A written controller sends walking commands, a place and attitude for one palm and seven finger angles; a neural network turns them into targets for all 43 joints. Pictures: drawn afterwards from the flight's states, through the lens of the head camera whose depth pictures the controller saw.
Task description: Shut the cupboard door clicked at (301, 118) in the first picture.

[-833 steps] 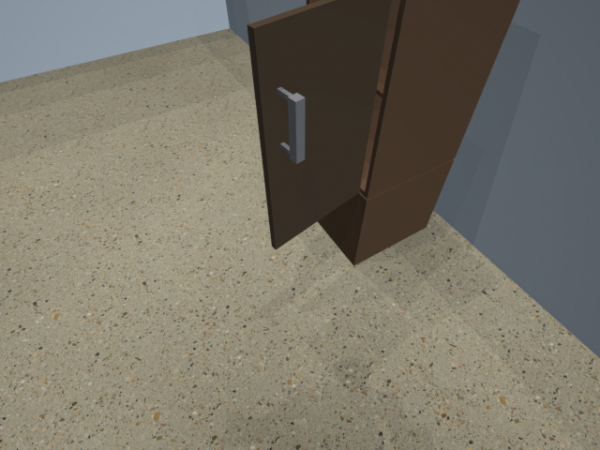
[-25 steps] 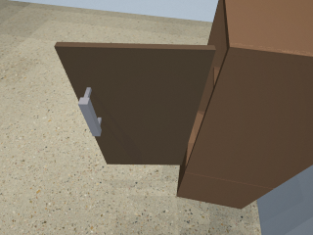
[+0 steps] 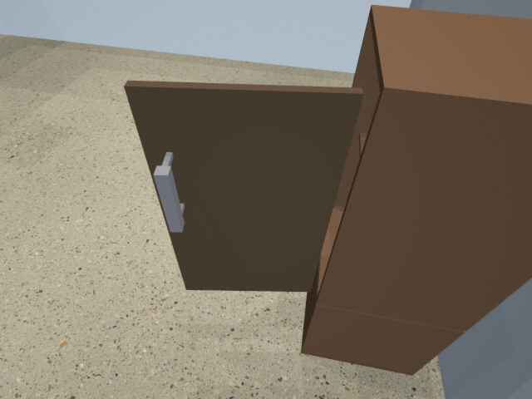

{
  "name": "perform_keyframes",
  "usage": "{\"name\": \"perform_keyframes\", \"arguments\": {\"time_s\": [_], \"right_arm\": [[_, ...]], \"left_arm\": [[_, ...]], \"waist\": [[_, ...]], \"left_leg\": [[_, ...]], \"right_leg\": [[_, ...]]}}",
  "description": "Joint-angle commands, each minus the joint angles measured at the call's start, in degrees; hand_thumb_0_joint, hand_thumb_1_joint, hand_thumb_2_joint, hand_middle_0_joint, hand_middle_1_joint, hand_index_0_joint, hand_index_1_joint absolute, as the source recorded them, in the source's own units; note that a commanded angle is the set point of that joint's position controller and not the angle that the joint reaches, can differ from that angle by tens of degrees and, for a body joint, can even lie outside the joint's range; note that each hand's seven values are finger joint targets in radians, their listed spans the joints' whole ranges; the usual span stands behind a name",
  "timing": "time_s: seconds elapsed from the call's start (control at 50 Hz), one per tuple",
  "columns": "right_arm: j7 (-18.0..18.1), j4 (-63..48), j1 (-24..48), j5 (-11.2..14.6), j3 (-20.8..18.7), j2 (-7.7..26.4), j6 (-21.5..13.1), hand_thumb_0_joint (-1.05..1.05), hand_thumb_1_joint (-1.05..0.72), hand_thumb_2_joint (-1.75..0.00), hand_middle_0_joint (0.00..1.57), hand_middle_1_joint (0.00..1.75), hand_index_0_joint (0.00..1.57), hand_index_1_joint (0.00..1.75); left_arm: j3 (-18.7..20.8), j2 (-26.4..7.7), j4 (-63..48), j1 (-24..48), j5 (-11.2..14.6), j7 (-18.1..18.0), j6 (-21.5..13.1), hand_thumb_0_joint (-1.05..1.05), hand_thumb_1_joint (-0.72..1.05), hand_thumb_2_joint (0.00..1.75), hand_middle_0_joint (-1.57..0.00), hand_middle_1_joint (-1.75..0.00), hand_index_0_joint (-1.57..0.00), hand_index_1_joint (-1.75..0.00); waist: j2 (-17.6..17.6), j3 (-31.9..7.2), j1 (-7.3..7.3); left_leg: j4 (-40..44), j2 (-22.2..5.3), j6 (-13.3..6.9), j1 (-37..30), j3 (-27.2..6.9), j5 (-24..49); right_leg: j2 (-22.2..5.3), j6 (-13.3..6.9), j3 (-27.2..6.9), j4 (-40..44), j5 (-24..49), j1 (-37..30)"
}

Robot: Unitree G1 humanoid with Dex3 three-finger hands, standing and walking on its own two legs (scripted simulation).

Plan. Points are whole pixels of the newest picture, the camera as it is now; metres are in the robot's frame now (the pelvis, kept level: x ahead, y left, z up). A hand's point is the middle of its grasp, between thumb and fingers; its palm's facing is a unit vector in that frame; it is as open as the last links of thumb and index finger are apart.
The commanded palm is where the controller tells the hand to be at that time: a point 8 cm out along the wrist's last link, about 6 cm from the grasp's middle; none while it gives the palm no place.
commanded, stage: come to a stop and stand still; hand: left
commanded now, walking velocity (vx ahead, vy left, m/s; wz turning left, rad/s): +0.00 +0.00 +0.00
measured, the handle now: (173, 193) +0.43 +0.19 +0.07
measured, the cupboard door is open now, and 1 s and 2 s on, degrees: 100 100 100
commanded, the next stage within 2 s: look again from close up in 0.40 s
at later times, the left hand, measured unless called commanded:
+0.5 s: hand out of the picture +0.01 +0.16 -0.17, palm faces +0.01 -0.99 -0.16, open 7.3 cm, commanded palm none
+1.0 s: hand out of the picture +0.00 +0.18 -0.17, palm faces +0.01 -0.99 -0.17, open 7.4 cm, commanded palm none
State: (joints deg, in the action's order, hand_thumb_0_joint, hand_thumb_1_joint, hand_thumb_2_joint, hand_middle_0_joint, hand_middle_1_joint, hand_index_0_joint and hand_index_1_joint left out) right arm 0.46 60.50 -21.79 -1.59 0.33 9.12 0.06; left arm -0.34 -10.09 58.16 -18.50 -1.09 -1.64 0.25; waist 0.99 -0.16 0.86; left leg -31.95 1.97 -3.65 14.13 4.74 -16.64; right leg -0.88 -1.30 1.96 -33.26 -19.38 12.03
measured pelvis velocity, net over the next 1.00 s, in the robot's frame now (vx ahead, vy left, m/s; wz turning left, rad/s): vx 0.01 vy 0.01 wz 0.00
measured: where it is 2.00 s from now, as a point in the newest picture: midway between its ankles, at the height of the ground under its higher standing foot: outside the picture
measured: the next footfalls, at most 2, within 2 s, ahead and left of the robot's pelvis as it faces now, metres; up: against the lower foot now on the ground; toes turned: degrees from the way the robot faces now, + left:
none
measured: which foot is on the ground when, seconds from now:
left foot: down 0.00-1.00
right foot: down 0.00-1.00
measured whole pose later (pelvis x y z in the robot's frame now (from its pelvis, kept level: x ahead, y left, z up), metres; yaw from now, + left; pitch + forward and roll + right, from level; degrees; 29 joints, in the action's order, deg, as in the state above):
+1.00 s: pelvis +0.01 +0.01 +0.01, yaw +0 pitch -1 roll +0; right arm 1.4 66.1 -15.3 -0.5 1.4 8.3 -1.4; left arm -1.6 -8.8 63.5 -17.6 -0.4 -2.5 -0.8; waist 1.3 2.3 -0.2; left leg -21.3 3.2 -4.3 8.1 4.8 -12.3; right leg -1.6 0.9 1.6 -22.4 -15.2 5.9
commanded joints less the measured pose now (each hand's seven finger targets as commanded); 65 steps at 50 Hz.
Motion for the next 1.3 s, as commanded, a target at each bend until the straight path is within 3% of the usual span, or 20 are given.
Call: {"name": "perform_keyframes", "arguments": {"time_s": [0.0,0.04,0.08,0.14,0.28,0.6,0.7,1.04,1.06,1.08,1.1,1.12,1.14,1.16,1.18,1.2,1.22,1.24,1.26,1.28], "right_arm": [[0.8,-2.8,1.5,0.8,-0.7,7.0,-2.0,0.00,-0.90,-0.90,0.20,0.30,0.20,0.30],[1.0,-1.6,0.8,1.0,-0.4,6.0,-2.3,0.00,-0.90,-0.90,0.20,0.30,0.20,0.30],[1.1,-0.3,0.1,1.1,-0.2,5.5,-2.5,0.00,-0.90,-0.90,0.20,0.30,0.20,0.30],[1.4,1.1,0.4,1.2,-0.1,5.2,-2.5,0.00,-0.90,-0.90,0.20,0.30,0.20,0.30],[1.5,2.6,2.6,1.4,-0.1,4.7,-2.0,0.00,-0.90,-0.90,0.20,0.30,0.20,0.30],[1.5,2.8,5.0,1.2,-0.1,6.0,-2.1,0.00,-0.90,-0.90,0.20,0.30,0.20,0.30],[1.4,3.1,5.1,1.2,0.1,6.3,-2.0,0.00,-0.90,-0.90,0.20,0.30,0.20,0.30],[1.4,4.0,3.0,1.3,0.0,5.4,-2.1,0.00,-0.90,-0.90,0.20,0.30,0.20,0.30],[0.9,0.2,5.6,1.5,0.1,7.5,-2.6,0.00,-0.90,-0.90,0.20,0.30,0.20,0.30],[5.3,-17.7,-2.0,2.6,-3.2,19.2,-12.9,0.00,-0.90,-0.90,0.20,0.30,0.20,0.30],[6.1,-16.5,3.4,4.9,1.1,12.4,-18.6,0.00,-0.90,-0.90,0.20,0.30,0.20,0.30],[4.4,-17.2,6.0,3.1,0.2,10.4,-20.9,0.00,-0.90,-0.90,0.20,0.30,0.20,0.30],[3.0,-15.0,5.6,3.9,-0.2,10.0,-22.1,0.00,-0.90,-0.90,0.20,0.30,0.20,0.30],[1.7,-17.8,5.8,3.7,-1.9,11.6,-22.6,0.00,-0.90,-0.90,0.20,0.30,0.20,0.30],[0.9,-20.1,7.0,2.9,-2.7,13.0,-23.2,0.00,-0.90,-0.90,0.20,0.30,0.20,0.30],[0.3,-22.0,8.0,2.3,-3.1,13.2,-23.0,0.00,-0.90,-0.90,0.20,0.30,0.20,0.30],[-0.5,-24.4,9.5,2.3,-3.5,13.1,-23.0,0.00,-0.90,-0.90,0.20,0.30,0.20,0.30],[-1.1,-26.5,10.3,1.9,-3.8,12.9,-22.7,0.00,-0.90,-0.90,0.20,0.30,0.20,0.30],[-1.4,-28.1,11.8,2.0,-4.6,12.2,-22.0,0.00,-0.90,-0.90,0.20,0.30,0.20,0.30],[-1.7,-30.3,13.2,2.1,-4.8,12.6,-21.6,0.00,-0.90,-0.90,0.20,0.30,0.20,0.30]], "left_arm": [[0.4,-4.0,-1.0,-3.9,0.3,-0.3,-1.5,0.00,0.90,0.90,-0.20,-0.30,-0.20,-0.30],[0.3,-3.9,0.1,-4.4,0.5,-0.5,-1.9,0.00,0.90,0.90,-0.20,-0.30,-0.20,-0.30],[0.2,-4.2,0.9,-4.5,0.7,-0.7,-2.1,0.00,0.90,0.90,-0.20,-0.30,-0.20,-0.30],[0.0,-3.9,2.1,-4.5,0.7,-1.0,-2.1,0.00,0.90,0.90,-0.20,-0.30,-0.20,-0.30],[-0.3,-3.2,3.6,-4.8,0.5,-1.2,-1.8,0.00,0.90,0.90,-0.20,-0.30,-0.20,-0.30],[-0.3,-4.0,3.7,-3.6,0.5,-1.1,-1.6,0.00,0.90,0.90,-0.20,-0.30,-0.20,-0.30],[-0.3,-4.2,3.8,-3.2,0.5,-1.0,-1.5,0.00,0.90,0.90,-0.20,-0.30,-0.20,-0.30],[-0.2,-3.4,4.2,-4.3,0.5,-1.1,-1.4,0.00,0.90,0.90,-0.20,-0.30,-0.20,-0.30],[-0.6,-4.1,5.2,-4.6,-0.8,-3.0,-3.0,0.00,0.90,0.90,-0.20,-0.30,-0.20,-0.30],[19.6,-32.8,-88.7,42.1,6.6,-4.0,-16.9,0.00,0.90,0.90,-0.20,-0.30,-0.20,-0.30],[-0.2,-9.6,-75.8,5.6,7.3,-4.8,-13.5,0.00,0.90,0.90,-0.22,-0.32,-0.22,-0.32],[-3.1,-0.1,-71.9,-7.9,9.4,-5.4,-6.0,0.00,0.90,0.90,-0.24,-0.34,-0.24,-0.34],[-6.9,3.7,-64.3,-6.0,9.1,-5.4,-3.8,0.00,0.90,0.90,-0.25,-0.36,-0.25,-0.36],[-6.0,3.7,-65.1,-1.0,9.6,-4.7,-5.8,0.00,0.90,0.90,-0.27,-0.38,-0.27,-0.38],[-2.8,1.0,-61.9,0.1,9.3,-3.9,-8.9,0.00,0.90,0.90,-0.29,-0.40,-0.29,-0.40],[-0.3,0.8,-55.6,-3.4,9.7,-2.4,-12.4,0.00,0.90,0.90,-0.31,-0.42,-0.31,-0.42],[3.2,-0.6,-50.7,-10.0,10.7,0.3,-16.4,0.00,0.90,0.90,-0.33,-0.44,-0.33,-0.44],[5.1,0.1,-47.7,-15.1,12.3,3.7,-21.0,0.00,0.90,0.90,-0.35,-0.46,-0.35,-0.46],[7.1,0.0,-45.3,-18.4,14.7,7.6,-26.0,0.00,0.90,0.90,-0.36,-0.48,-0.36,-0.48],[5.4,1.4,-46.4,-17.7,16.6,12.3,-31.3,0.00,0.90,0.90,-0.38,-0.50,-0.38,-0.50]], "waist": [[-2.4,5.1,-1.87],[-0.3,2.7,-1.61],[0.4,0.5,-0.97],[0.1,0.8,-0.90],[0.4,4.4,-0.83],[-0.8,2.7,-1.09],[-0.1,4.6,-1.08],[0.1,4.8,-1.11],[-3.6,4.9,-1.23],[-4.1,-20.1,10.14],[-21.5,-27.6,2.83],[-20.7,-21.5,0.65],[-11.2,-8.4,2.18],[-8.5,1.3,3.78],[-3.5,2.8,4.01],[5.3,3.7,3.71],[6.8,1.3,0.98],[9.9,-2.7,-0.87],[16.9,-1.9,-2.45],[19.6,-1.4,-2.52]], "left_leg": [[13.4,-8.5,-1.0,3.7,-11.9,-0.7],[10.1,-7.4,-0.4,0.3,-9.1,9.4],[8.2,-7.0,0.1,-2.7,-7.5,13.9],[7.9,-7.3,0.2,-4.7,-7.2,18.2],[9.9,-7.4,0.5,-4.9,-7.2,15.5],[12.6,-7.7,0.7,-7.5,-7.9,18.3],[14.0,-7.7,0.8,-6.3,-8.1,14.9],[15.2,-7.7,0.7,-5.9,-8.6,13.0],[5.1,-9.2,2.7,-3.9,-8.2,33.7],[5.6,-7.1,3.6,-26.0,-12.5,40.2],[6.7,-8.6,5.6,-33.0,-11.5,40.0],[11.0,-7.7,8.3,-22.0,-11.9,37.5],[10.2,-7.2,7.0,-10.6,-10.9,27.4],[7.6,-6.0,6.1,-3.5,-11.8,16.2],[3.9,-4.4,5.8,2.4,-12.7,6.4],[-0.1,-3.1,5.3,9.2,-12.3,-1.3],[-3.9,-1.4,5.1,13.5,-10.6,-1.9],[-7.8,-0.9,5.4,17.7,-9.6,-2.3],[-11.6,-0.2,5.6,24.0,-7.9,-6.8],[-15.4,0.5,5.3,29.4,-6.5,-9.5]], "right_leg": [[-2.7,-2.3,-4.1,7.1,3.2,-0.7],[-3.9,-2.3,-5.4,8.2,9.7,-1.9],[-4.8,-2.3,-6.0,8.4,13.7,-2.5],[-4.7,-1.8,-5.6,8.2,16.8,-2.3],[-5.0,-1.2,-6.1,10.7,15.9,-1.3],[-5.6,-0.3,-5.4,12.9,15.9,-3.5],[-5.7,-0.2,-5.2,13.9,13.3,-2.9],[-5.6,-0.2,-5.0,14.0,11.4,-2.6],[-6.3,0.5,-4.6,10.9,22.0,0.2],[1.6,1.5,2.9,0.0,23.9,4.7],[3.9,0.3,2.7,-7.1,2.6,9.8],[3.0,-0.6,1.6,-8.3,-2.1,9.7],[1.3,0.2,1.3,-8.3,-2.2,13.6],[1.0,0.0,2.3,-3.9,-1.8,15.6],[0.9,-0.5,3.1,-1.1,-0.4,17.2],[0.9,-0.6,3.7,-0.1,-1.2,20.6],[0.6,-1.3,2.7,-1.2,-3.6,20.9],[0.6,-1.5,2.7,-5.4,-5.8,23.1],[0.4,-1.3,1.4,-7.1,-12.6,26.1],[-0.2,-1.2,-1.3,-8.4,-18.2,28.3]]}}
